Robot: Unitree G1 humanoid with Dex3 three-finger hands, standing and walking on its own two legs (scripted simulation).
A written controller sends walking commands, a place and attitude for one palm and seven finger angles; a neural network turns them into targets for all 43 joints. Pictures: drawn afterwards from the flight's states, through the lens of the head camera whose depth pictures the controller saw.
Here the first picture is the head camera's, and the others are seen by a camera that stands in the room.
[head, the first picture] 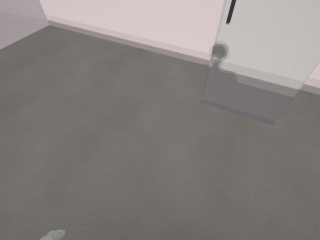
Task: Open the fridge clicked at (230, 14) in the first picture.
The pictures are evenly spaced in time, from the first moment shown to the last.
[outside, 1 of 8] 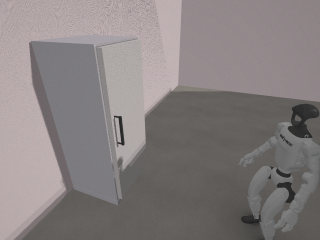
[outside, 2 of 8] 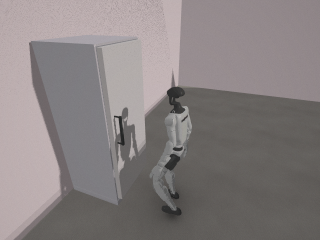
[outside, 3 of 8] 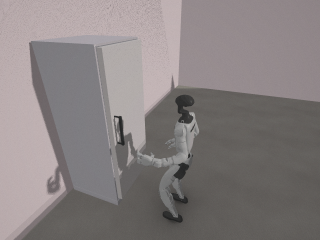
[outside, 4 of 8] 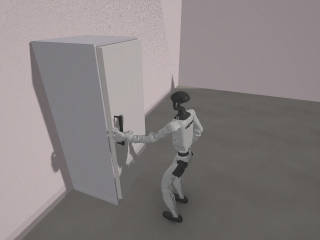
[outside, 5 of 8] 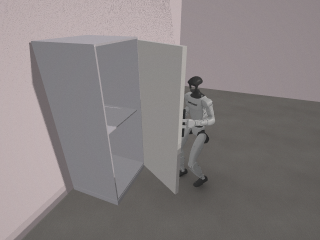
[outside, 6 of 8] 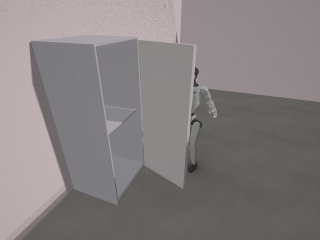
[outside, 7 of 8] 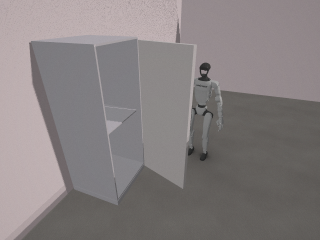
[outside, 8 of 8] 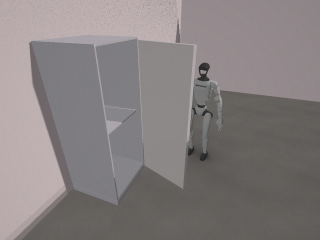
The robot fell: no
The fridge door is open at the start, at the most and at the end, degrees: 0 75 71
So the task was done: yes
